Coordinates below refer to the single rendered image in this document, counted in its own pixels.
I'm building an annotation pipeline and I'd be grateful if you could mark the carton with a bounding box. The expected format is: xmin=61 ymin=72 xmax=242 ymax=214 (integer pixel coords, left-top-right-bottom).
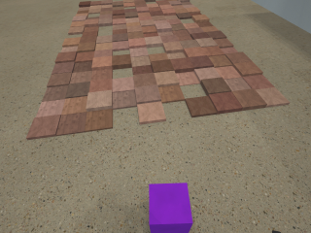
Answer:
xmin=149 ymin=183 xmax=193 ymax=233

